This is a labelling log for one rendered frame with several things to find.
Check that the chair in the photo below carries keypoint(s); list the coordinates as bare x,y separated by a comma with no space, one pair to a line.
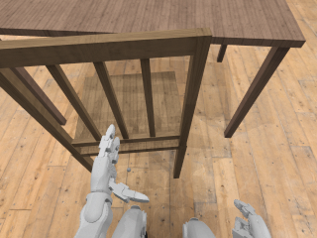
144,107

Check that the robot right hand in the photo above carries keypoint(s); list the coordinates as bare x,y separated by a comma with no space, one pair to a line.
254,228

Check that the right robot shin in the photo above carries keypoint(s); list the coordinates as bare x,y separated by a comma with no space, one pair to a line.
193,219

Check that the table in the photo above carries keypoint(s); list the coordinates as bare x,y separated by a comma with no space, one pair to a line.
256,23

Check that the right robot thigh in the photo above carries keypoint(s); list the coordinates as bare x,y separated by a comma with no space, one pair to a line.
196,229

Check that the left robot forearm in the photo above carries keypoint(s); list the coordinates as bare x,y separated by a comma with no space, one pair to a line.
96,215

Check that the robot left hand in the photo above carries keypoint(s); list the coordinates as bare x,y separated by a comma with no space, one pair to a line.
104,167

